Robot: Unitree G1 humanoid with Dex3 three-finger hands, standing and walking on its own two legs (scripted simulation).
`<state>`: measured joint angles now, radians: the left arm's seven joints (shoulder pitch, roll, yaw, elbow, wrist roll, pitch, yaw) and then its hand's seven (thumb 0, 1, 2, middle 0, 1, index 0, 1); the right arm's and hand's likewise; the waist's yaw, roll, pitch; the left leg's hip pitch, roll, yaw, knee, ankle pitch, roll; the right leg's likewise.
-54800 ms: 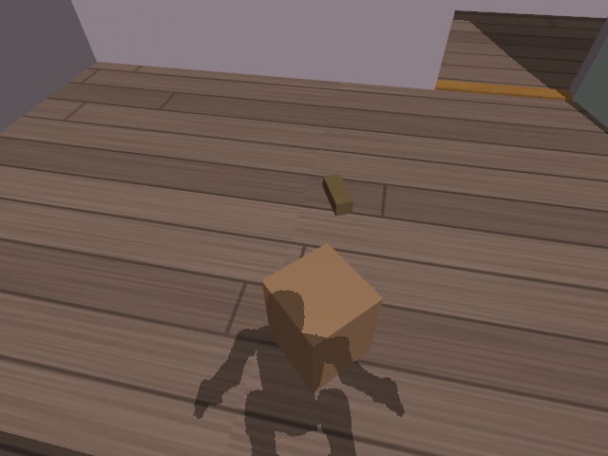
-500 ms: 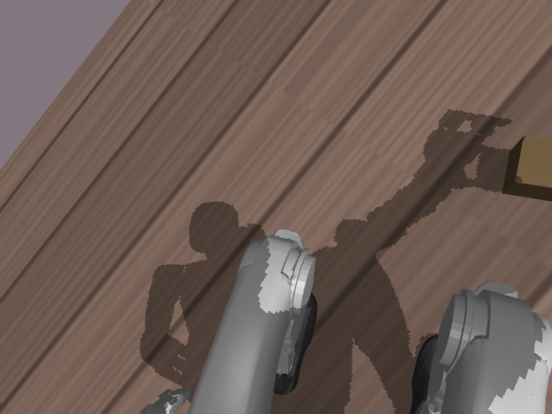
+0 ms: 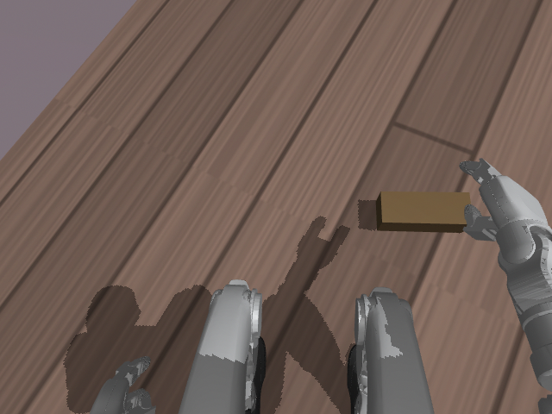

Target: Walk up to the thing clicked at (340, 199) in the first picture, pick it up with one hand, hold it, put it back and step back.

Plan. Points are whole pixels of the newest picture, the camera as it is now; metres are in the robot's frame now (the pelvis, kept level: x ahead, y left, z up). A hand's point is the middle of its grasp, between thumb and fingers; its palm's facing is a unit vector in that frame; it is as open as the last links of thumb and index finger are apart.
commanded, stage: home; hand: right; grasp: from above
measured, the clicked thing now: (421, 212) +0.53 -0.29 -0.44
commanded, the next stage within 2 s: none
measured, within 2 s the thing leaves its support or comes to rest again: neither
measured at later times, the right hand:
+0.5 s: hand (532, 297) +0.27 -0.19 +0.09, palm faces +0.06 +0.95 -0.29, open 7.4 cm
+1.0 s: hand out of the picture +0.22 -0.19 +0.19, palm faces +0.14 +0.97 -0.20, open 7.4 cm
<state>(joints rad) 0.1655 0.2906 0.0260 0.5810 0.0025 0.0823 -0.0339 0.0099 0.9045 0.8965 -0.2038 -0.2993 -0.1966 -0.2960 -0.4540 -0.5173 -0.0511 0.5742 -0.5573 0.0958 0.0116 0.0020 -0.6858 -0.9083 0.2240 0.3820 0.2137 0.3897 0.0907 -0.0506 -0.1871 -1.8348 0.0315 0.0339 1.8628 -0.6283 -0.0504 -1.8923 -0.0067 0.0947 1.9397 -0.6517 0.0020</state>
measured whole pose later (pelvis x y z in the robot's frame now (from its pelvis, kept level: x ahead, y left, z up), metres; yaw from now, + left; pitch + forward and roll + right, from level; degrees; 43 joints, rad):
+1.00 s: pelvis +0.08 +0.00 +0.24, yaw -5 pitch +10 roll +3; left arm 0.27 0.22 -0.03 0.52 -0.01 -0.23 0.19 0.02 0.90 0.90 -0.21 -0.30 -0.20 -0.30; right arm 0.50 -0.22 -0.03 -0.10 0.05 0.45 -0.02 0.01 -0.90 -0.89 0.20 0.29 0.20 0.30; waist 0.04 -0.05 -0.18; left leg -0.63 0.03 0.06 0.92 -0.46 -0.03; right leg -0.68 -0.03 0.06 0.99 -0.49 0.01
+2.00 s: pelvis +0.08 +0.01 +0.24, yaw -4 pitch +9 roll +3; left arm 0.29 0.22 -0.03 0.54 -0.01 -0.25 0.18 0.02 0.90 0.90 -0.21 -0.30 -0.20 -0.30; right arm 0.49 -0.22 -0.03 -0.11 0.05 0.46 -0.02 0.01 -0.90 -0.89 0.20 0.29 0.20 0.30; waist 0.04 -0.05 -0.17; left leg -0.64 0.02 0.05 0.94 -0.46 -0.03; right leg -0.68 -0.04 0.06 1.01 -0.49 0.02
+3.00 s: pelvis +0.07 +0.01 +0.24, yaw -4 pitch +5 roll +1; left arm 0.21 0.25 -0.01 0.68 0.08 -0.14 0.10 0.01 0.90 0.90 -0.21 -0.30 -0.20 -0.30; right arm 0.33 -0.25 0.00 0.20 -0.03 0.23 -0.03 0.01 -0.90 -0.89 0.21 0.29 0.20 0.30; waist -0.01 -0.02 -0.06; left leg -0.55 0.04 0.03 0.92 -0.46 -0.02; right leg -0.57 -0.02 0.04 0.95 -0.47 0.01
